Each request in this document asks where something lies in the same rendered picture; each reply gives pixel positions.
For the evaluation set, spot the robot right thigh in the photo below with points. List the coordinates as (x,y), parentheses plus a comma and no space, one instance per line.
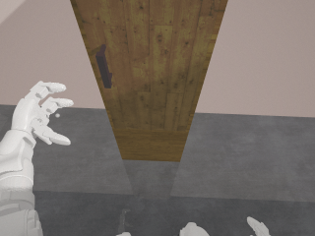
(192,230)

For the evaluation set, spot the cupboard door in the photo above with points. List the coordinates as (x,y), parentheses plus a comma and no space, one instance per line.
(155,50)

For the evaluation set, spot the left robot upper arm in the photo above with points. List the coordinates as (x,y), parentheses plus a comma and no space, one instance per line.
(21,223)

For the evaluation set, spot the handle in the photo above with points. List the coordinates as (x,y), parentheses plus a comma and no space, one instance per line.
(103,67)

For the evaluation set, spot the right robot hand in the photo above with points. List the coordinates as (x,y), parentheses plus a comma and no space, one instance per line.
(259,228)

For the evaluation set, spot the left robot forearm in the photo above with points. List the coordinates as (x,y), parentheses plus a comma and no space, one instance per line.
(16,172)

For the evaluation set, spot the left robot hand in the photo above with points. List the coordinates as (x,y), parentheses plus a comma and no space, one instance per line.
(28,111)

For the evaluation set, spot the robot right shin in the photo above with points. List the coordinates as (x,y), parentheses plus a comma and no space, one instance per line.
(191,224)

